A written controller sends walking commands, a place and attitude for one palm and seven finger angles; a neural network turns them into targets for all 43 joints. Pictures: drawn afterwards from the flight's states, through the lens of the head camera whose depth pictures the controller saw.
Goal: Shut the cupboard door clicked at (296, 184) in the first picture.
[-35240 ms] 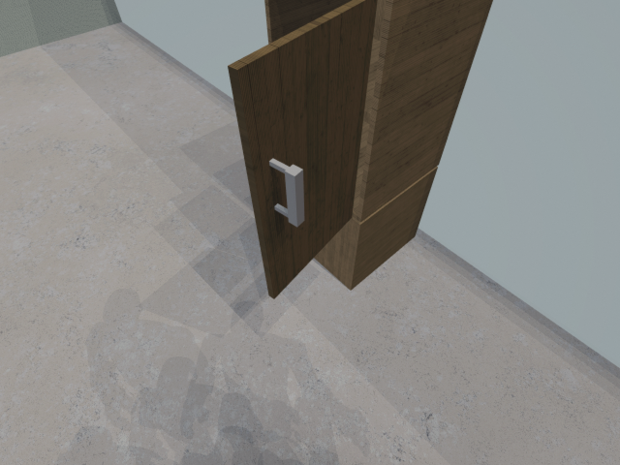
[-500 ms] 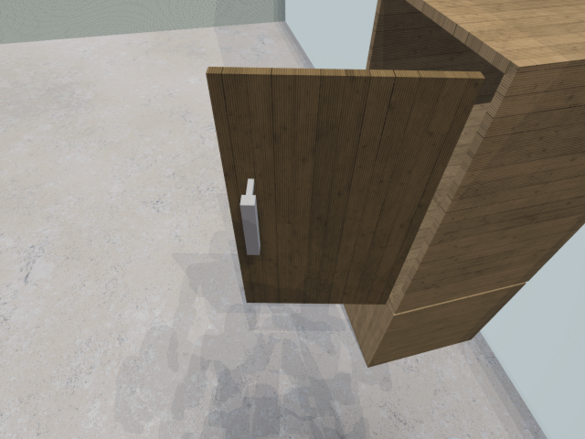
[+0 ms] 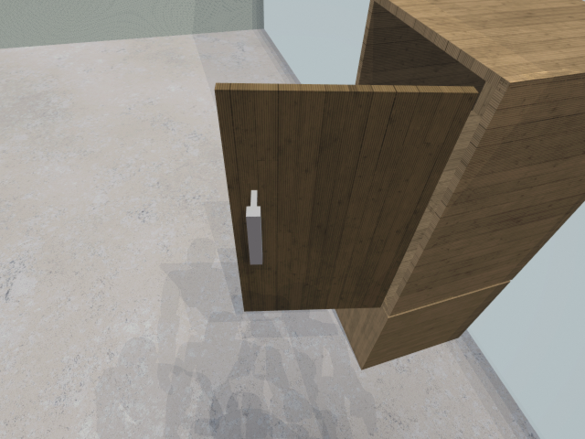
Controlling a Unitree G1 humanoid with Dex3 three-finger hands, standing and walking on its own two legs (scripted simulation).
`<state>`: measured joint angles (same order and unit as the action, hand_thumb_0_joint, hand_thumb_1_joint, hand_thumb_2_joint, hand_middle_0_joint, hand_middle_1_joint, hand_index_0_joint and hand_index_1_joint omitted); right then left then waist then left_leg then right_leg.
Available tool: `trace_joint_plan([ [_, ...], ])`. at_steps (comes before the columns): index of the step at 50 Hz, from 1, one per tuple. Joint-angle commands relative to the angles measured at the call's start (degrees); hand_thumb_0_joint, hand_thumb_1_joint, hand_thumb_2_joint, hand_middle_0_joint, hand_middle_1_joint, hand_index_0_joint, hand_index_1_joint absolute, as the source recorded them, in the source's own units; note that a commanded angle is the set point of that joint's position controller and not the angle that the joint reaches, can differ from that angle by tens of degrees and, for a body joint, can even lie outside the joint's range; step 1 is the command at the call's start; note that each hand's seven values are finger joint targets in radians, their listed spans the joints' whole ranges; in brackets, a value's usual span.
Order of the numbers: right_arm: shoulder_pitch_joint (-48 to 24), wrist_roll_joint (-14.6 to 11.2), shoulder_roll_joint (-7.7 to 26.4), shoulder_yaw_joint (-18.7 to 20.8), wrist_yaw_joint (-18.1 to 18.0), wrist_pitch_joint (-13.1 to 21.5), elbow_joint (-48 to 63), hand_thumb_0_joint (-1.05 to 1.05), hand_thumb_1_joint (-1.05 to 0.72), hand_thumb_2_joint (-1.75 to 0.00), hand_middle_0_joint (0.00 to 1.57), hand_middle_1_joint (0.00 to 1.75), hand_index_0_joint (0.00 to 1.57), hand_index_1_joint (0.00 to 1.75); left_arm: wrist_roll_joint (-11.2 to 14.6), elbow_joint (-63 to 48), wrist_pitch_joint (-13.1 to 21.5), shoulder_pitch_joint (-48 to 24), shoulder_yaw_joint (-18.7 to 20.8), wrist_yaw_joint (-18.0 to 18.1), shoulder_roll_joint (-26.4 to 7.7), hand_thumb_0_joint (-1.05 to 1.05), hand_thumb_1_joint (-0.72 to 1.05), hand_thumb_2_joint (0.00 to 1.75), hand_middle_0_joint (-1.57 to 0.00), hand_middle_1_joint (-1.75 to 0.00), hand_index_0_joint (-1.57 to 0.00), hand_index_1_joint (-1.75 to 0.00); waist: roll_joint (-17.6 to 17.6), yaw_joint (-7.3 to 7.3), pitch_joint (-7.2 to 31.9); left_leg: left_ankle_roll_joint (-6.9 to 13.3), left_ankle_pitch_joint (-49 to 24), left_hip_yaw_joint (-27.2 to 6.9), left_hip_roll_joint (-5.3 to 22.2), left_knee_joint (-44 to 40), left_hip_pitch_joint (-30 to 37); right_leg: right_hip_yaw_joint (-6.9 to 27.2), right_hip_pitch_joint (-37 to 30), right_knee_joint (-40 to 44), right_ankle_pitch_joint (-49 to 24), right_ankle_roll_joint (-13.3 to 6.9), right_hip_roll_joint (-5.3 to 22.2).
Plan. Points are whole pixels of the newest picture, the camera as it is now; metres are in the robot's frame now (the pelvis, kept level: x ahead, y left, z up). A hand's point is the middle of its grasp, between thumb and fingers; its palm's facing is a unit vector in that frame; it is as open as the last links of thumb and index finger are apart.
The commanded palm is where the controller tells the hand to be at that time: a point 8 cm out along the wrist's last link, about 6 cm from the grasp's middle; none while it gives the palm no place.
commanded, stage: come to a stop and stand still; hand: left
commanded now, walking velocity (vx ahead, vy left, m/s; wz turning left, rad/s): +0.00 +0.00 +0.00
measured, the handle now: (255, 228) +0.44 +0.09 +0.01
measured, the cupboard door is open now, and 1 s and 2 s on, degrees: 75 75 75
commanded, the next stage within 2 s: look again from close up in 0.54 s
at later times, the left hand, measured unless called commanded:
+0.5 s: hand out of the picture +0.04 +0.15 -0.17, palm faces +0.02 -0.98 -0.21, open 7.4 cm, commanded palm none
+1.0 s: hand out of the picture +0.03 +0.13 -0.17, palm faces +0.04 -0.98 -0.19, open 7.4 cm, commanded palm none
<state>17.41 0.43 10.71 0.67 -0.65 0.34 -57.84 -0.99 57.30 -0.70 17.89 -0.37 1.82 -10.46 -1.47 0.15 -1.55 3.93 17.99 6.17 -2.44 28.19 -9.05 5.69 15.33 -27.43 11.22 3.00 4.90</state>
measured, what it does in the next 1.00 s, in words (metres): stands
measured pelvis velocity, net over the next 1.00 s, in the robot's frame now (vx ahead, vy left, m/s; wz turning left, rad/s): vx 0.02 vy -0.04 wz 0.02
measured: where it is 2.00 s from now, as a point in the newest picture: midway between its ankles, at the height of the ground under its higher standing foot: outside the picture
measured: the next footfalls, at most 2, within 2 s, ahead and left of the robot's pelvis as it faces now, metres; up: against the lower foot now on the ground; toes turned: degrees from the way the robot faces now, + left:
left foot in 1.92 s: +0.01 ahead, -0.02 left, +0.00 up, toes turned +9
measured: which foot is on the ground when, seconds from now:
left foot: down 0.00-1.00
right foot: down 0.00-1.00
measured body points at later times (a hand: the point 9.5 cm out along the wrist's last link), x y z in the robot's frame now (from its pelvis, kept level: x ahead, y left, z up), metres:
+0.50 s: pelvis +0.02 -0.02 +0.00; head +0.03 -0.02 +0.45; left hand +0.04 +0.21 -0.15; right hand +0.04 -0.25 -0.15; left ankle -0.03 +0.07 -0.73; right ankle +0.04 -0.19 -0.73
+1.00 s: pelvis +0.02 -0.04 +0.01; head +0.03 -0.03 +0.46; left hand +0.03 +0.19 -0.16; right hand +0.03 -0.26 -0.15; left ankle -0.03 +0.07 -0.73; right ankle +0.04 -0.19 -0.73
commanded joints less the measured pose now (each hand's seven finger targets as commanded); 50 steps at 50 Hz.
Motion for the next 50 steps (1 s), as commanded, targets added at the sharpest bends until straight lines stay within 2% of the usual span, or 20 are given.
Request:
trace_joint_plan([
  [1, 0.2, 0.1, 6.3, 1.2, -0.7, 1.6, 2.0, 0.00, -0.90, -0.90, 0.20, 0.30, 0.20, 0.30, 0.1, -1.4, 1.2, 1.0, 1.2, 0.6, -5.7, 0.00, 0.90, 0.90, -0.20, -0.30, -0.20, -0.30, 3.3, -0.17, -1.2, -2.1, -11.6, -8.4, 8.1, -9.5, -3.6, -1.3, -3.6, 1.0, -7.6, -3.9, 0.0],
  [8, 0.7, 0.1, 5.7, 1.0, -0.9, 1.5, -0.3, 0.00, -0.90, -0.90, 0.20, 0.30, 0.20, 0.30, 0.1, 0.0, 1.0, 0.1, 1.1, 0.6, -5.3, 0.00, 0.90, 0.90, -0.20, -0.30, -0.20, -0.30, 2.1, -0.19, -2.4, -2.1, -11.4, -7.9, 8.1, -9.4, -3.5, -1.5, -4.2, 1.6, -8.3, -3.7, 0.2],
  [16, 0.7, 0.0, 4.9, 1.1, -1.0, 1.5, -1.9, 0.00, -0.90, -0.90, 0.20, 0.30, 0.20, 0.30, 0.2, 0.6, 1.4, -0.4, 1.2, 0.7, -5.0, 0.00, 0.90, 0.90, -0.20, -0.30, -0.20, -0.30, 0.4, 0.16, -0.8, -2.3, -14.6, -6.9, 7.8, -7.5, -1.1, -1.1, -4.7, 1.6, -12.7, -3.5, 0.6],
  [22, 0.1, 0.0, 4.6, 1.0, -1.0, 1.4, -2.5, 0.00, -0.90, -0.90, 0.20, 0.30, 0.20, 0.30, 0.2, 0.9, 1.5, -0.6, 1.2, 0.7, -5.1, 0.00, 0.90, 0.90, -0.20, -0.30, -0.20, -0.30, 0.5, 0.22, -0.6, -2.5, -12.7, -6.5, 7.7, -7.6, -0.7, -0.5, -4.7, 2.6, -12.7, -3.7, 0.7],
  [24, -0.2, 0.1, 4.5, 1.0, -0.9, 1.2, -2.8, 0.00, -0.90, -0.90, 0.20, 0.30, 0.20, 0.30, 0.2, 1.1, 1.5, -0.9, 1.1, 0.7, -5.0, 0.00, 0.90, 0.90, -0.20, -0.30, -0.20, -0.30, 0.4, 0.23, -1.8, -2.6, -11.4, -6.6, 7.7, -7.9, -1.2, -0.4, -4.1, 3.0, -11.6, -3.7, 0.5],
  [30, -0.3, 0.1, 4.4, 0.9, -1.0, 1.3, -3.3, 0.00, -0.90, -0.90, 0.20, 0.30, 0.20, 0.30, 0.3, 1.4, 1.8, -0.5, 1.2, 0.6, -5.2, 0.00, 0.90, 0.90, -0.20, -0.30, -0.20, -0.30, 0.8, 0.22, 0.1, -2.8, -12.3, -6.3, 7.7, -7.5, -0.1, -0.2, -5.2, 3.4, -13.3, -3.8, 0.7],
  [40, -0.2, 0.0, 4.0, 0.6, -1.0, 1.2, -4.3, 0.00, -0.90, -0.90, 0.20, 0.30, 0.20, 0.30, 0.3, 2.1, 1.7, -0.2, 1.1, 0.6, -4.9, 0.00, 0.90, 0.90, -0.20, -0.30, -0.20, -0.30, 0.9, -0.02, -2.0, -3.0, -9.7, -6.3, 7.8, -8.4, -1.4, -0.2, -4.7, 4.6, -10.5, -3.8, 0.4],
  [50, 0.8, 0.0, 3.2, 0.6, -1.0, 1.3, -5.1, 0.00, -0.90, -0.90, 0.20, 0.30, 0.20, 0.30, 0.3, 2.4, 1.8, 0.4, 1.1, 0.7, -4.2, 0.00, 0.90, 0.90, -0.20, -0.30, -0.20, -0.30, 0.8, -0.12, -1.9, -3.1, -9.0, -6.5, 7.8, -8.6, -1.8, -0.5, -4.8, 4.9, -9.3, -3.8, 0.2],
])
